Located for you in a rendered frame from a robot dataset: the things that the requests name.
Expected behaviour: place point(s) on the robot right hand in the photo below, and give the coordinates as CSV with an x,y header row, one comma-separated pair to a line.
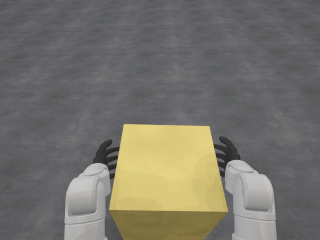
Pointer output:
x,y
230,153

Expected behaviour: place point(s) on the carton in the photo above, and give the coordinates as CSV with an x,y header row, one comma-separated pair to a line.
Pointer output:
x,y
167,184

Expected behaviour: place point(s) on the right robot forearm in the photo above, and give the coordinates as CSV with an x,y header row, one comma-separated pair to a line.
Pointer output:
x,y
253,202

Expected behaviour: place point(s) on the robot left hand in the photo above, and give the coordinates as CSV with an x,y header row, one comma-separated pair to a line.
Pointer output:
x,y
102,153

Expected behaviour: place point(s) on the left robot forearm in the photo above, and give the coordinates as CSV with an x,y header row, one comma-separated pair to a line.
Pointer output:
x,y
85,204

